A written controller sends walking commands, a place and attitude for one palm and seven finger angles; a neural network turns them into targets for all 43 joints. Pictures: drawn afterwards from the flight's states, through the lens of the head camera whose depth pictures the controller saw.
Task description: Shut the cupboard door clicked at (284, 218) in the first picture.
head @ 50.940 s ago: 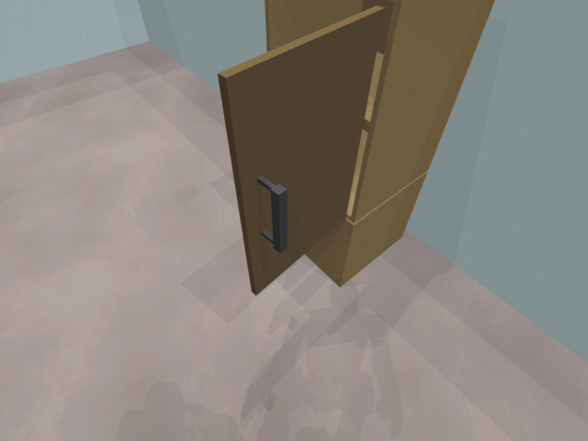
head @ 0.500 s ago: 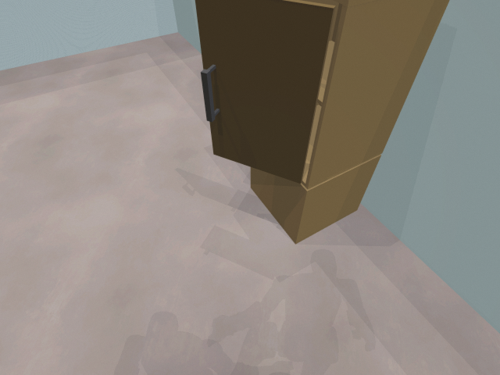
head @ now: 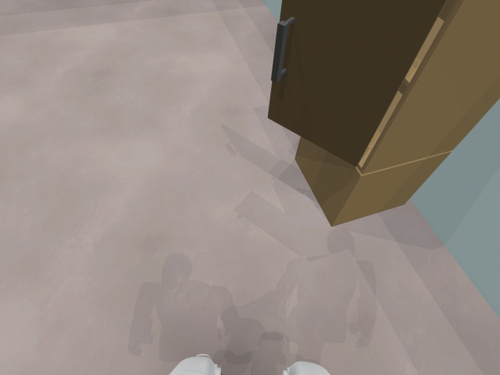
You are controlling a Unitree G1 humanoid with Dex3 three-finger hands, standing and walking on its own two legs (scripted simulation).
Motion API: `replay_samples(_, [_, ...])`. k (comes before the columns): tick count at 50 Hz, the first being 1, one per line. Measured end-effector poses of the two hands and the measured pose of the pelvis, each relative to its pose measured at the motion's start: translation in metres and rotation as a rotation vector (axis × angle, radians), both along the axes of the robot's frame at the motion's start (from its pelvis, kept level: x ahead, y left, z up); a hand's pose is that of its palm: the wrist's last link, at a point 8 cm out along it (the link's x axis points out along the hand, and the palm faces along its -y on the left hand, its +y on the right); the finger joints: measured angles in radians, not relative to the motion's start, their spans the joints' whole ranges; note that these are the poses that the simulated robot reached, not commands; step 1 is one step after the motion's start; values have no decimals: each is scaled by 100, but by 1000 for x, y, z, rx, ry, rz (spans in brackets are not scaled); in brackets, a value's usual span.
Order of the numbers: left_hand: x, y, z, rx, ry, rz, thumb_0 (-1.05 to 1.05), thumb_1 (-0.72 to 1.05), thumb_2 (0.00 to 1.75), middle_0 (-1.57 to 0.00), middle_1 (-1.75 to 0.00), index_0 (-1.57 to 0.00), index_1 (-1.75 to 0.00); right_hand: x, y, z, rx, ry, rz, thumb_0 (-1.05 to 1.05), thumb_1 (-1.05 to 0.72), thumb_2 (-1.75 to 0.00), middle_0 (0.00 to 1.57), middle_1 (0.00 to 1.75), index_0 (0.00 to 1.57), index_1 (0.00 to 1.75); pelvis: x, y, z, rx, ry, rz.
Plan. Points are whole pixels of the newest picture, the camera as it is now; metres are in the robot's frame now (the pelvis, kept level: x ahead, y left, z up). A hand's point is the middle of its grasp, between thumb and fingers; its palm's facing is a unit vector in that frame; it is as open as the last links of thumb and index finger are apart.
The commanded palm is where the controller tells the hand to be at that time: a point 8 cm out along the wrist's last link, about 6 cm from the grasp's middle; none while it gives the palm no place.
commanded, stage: walk to a spot facing it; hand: left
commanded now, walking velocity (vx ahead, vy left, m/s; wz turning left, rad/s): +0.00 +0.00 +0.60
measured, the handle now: (283, 50) +0.93 -0.06 -0.03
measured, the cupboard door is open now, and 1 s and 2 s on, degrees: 34 34 34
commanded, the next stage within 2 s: turn to face it in 1.60 s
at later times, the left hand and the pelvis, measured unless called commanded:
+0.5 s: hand out of the picture +0.02 +0.16 -0.13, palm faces +0.31 -0.91 -0.29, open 7.4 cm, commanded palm none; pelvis +0.00 -0.05 +0.02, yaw +20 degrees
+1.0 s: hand out of the picture -0.02 +0.17 -0.13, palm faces +0.64 -0.71 -0.31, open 7.4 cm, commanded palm none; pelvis +0.07 -0.05 +0.01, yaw +40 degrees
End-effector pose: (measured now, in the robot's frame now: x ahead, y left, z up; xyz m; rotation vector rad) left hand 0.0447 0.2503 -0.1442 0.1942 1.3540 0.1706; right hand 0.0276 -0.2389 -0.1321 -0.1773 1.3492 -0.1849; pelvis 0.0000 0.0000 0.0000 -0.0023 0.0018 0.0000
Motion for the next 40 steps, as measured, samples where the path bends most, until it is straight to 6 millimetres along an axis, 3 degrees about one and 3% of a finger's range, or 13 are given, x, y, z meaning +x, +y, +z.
replay_samples(6, [12, 6, 26, 29, -96, 50, 0, 91, 90, -20, -30, -20, -30, 7, -1, 9, 8, 24, 66, 0, -90, -90, 20, 30, 20, 30, -2, -4, 15, -13, 29, 69])
replay_samples(13, [22, -8, 44, 76, -215, 106, 0, 91, 90, -19, -30, -20, -30, 34, -33, 5, 9, 2, 138, 0, -90, -90, 20, 30, 21, 30, -5, -31, 15, -13, 34, 172])
replay_samples(16, [10, -18, 46, 107, -239, 135, 0, 91, 90, -20, -30, -20, -30, 55, -50, -1, 9, -23, 169, 0, -90, -90, 20, 30, 20, 30, -4, -44, 9, 7, 32, 210])
replay_samples(21, [-23, -35, 50, 103, -177, 208, 0, 90, 90, -20, -30, -20, -30, 94, -61, 8, 4, -72, 235, 0, -91, -90, 20, 30, 20, 30, -1, -51, 17, 23, 19, 282])
replay_samples(26, [-52, -46, 43, 75, -147, 297, 0, 90, 90, -20, -30, -20, -30, 128, -46, 16, 7, -87, 344, 0, -91, -90, 20, 30, 20, 30, 3, -54, 19, 44, 18, 365])
replay_samples(34, [-121, -37, 12, 47, -59, 475, 0, 90, 90, -20, -30, -21, -30, 181, 11, 15, 4, -180, 551, 0, -91, -90, 20, 30, 20, 30, 1, -39, 1, 26, 16, 474])
replay_samples(37, [-131, -34, 17, 51, -35, 518, 0, 90, 90, -20, -30, -20, -30, 185, 22, 19, 10, -187, 595, 0, -91, -90, 20, 30, 20, 30, 6, -40, 6, 17, 12, 507])
replay_samples(40, [-125, -32, 28, 62, -67, 547, 1, 91, 90, -20, -30, -20, -30, 185, 24, 19, 21, -152, 625, 0, -90, -90, 20, 30, 20, 30, 16, -41, 12, 10, 10, 543])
